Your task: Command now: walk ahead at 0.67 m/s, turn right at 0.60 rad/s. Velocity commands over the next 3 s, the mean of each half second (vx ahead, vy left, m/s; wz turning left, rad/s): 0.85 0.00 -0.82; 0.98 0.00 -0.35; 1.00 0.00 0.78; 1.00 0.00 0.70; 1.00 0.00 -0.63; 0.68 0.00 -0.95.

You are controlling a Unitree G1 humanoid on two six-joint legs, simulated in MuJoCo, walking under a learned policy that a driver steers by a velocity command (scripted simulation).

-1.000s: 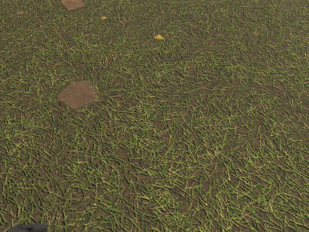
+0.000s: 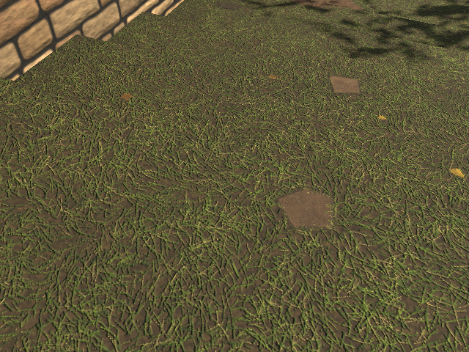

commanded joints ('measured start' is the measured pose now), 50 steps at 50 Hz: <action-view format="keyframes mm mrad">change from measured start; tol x32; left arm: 1 -112 54 5 -105 0 -20 -8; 11 -183 47 -32 -180 -16 -22 -54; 16 274 399 87 -69 -25 0 -15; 40 325 -19 -71 -45 -10 -63 17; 50 -232 7 -103 -208 52 -152 -22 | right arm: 1 -10 -161 -51 -39 -3 -26 -2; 31 -455 -84 3 -251 18 -70 48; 40 275 -254 -71 -49 20 -63 63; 50 103 -141 -36 -45 51 -23 25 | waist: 1 -33 87 144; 14 250 109 -71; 16 65 -403 -214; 20 34 40 -4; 38 -210 -194 -178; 40 -96 509 -427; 43 -118 -7 -7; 50 5 37 152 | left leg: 1 81 321 -152 -189 -178 124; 9 143 306 101 -196 29 91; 14 -47 242 184 537 1046 35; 16 -740 -68 -79 1320 -360 -71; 33 -409 -34 -212 220 468 -86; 38 111 9 -170 347 193 34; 40 588 325 -1120 40 -469 299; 50 -280 94 -616 -84 -39 258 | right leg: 1 -287 -69 16 20 52 5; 9 -211 -116 -121 -199 45 -105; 14 659 149 -282 -273 -121 -249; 16 1108 -135 640 -640 -629 -495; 26 364 15 277 -880 -92 -349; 34 540 -26 298 -796 58 -248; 37 728 -48 255 -486 723 -209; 38 563 -30 218 -195 736 -186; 40 15 191 163 438 -357 -95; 50 124 4 33 -257 -96 -71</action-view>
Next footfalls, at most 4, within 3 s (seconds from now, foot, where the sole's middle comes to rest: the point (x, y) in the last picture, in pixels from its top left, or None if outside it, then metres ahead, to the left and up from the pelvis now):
0.30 right None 0.31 -0.23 -0.78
0.76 left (340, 278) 0.79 -0.31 -0.78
1.18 right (457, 247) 0.91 -0.73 -0.78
1.70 left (373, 178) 1.41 -0.59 -0.97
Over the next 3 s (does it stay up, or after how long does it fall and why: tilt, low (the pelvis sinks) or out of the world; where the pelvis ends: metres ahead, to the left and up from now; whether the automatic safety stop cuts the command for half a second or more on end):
stays up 2.38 -0.65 -0.41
